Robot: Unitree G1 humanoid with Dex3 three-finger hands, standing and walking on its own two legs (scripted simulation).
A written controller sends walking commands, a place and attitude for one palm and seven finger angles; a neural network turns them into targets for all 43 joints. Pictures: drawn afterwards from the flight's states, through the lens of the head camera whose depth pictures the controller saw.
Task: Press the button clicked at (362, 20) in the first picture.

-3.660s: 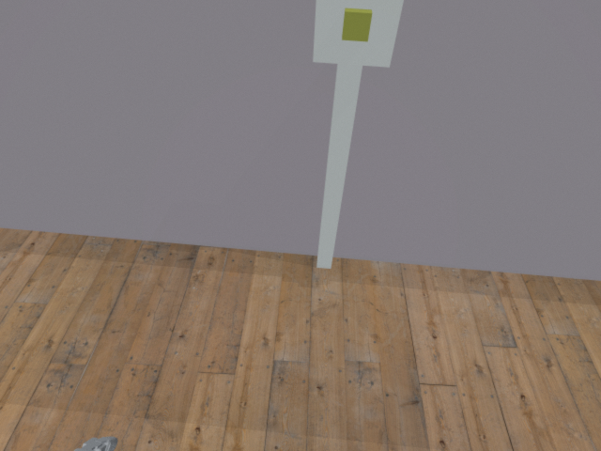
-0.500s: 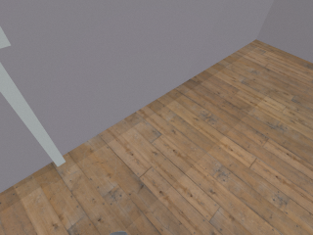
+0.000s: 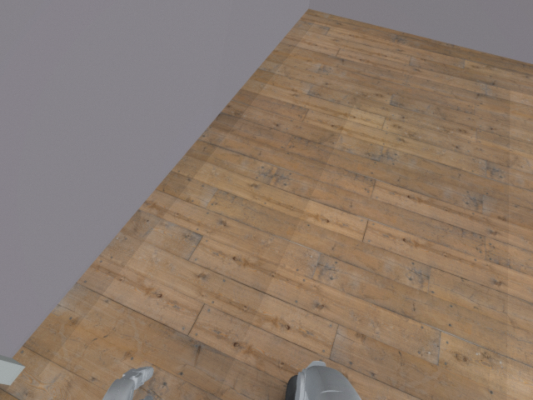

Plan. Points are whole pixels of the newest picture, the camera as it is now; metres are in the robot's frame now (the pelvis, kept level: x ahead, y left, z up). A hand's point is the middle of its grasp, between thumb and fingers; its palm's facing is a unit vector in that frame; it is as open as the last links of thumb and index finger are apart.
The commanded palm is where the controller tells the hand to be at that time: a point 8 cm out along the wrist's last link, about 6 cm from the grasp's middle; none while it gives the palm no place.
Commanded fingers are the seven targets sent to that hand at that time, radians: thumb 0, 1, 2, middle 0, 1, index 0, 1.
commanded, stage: turn to face it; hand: left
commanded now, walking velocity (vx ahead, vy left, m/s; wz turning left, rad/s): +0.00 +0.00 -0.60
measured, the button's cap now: out of the picture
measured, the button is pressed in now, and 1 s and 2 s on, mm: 0 0 0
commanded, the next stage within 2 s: none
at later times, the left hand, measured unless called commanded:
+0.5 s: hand (153, 385) +0.17 +0.20 -0.18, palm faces +0.16 -0.98 -0.13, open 7.3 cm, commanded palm none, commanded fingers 0.00 0.90 0.90 -0.20 -0.30 -0.20 -0.30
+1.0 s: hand out of the picture +0.14 +0.20 -0.15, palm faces +0.38 -0.89 -0.27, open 7.4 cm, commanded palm none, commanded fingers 0.00 0.90 0.90 -0.20 -0.30 -0.20 -0.30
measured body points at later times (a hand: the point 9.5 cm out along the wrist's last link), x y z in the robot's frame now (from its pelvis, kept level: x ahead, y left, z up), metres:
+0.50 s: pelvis +0.09 +0.01 -0.01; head +0.10 +0.05 +0.44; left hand +0.16 +0.25 -0.17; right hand +0.16 -0.22 -0.14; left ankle +0.10 +0.10 -0.73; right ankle +0.10 -0.10 -0.72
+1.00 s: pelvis +0.10 -0.03 +0.00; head +0.13 -0.03 +0.45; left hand +0.11 +0.25 -0.13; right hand +0.24 -0.26 -0.15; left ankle +0.10 +0.10 -0.73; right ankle +0.14 -0.15 -0.74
